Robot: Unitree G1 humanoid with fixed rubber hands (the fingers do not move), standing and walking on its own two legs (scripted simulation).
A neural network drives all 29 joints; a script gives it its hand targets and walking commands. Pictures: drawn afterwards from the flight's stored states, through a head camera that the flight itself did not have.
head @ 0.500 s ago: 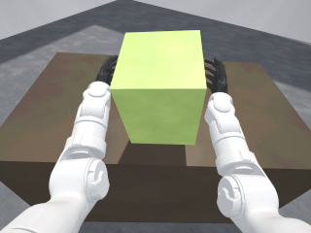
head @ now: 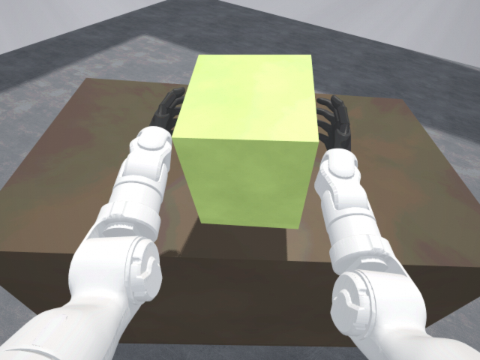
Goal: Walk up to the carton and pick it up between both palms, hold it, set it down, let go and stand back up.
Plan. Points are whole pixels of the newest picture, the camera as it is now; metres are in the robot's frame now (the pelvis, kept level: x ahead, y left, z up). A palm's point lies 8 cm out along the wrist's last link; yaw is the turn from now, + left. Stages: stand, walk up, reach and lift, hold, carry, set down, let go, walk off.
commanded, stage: set down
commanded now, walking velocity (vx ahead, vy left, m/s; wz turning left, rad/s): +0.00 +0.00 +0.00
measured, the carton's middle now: (251, 146) +0.46 -0.06 +0.12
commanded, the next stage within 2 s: none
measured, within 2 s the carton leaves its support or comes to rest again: neither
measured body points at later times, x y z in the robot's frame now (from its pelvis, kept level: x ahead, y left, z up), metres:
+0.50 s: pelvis +0.01 +0.00 +0.00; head +0.02 +0.04 +0.45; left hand +0.48 +0.10 +0.14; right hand +0.41 -0.18 +0.15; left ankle +0.00 +0.12 -0.75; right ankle +0.03 -0.15 -0.75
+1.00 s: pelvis +0.02 +0.00 +0.00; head +0.05 +0.04 +0.45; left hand +0.50 +0.10 +0.13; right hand +0.42 -0.19 +0.12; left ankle +0.00 +0.12 -0.75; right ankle +0.03 -0.15 -0.75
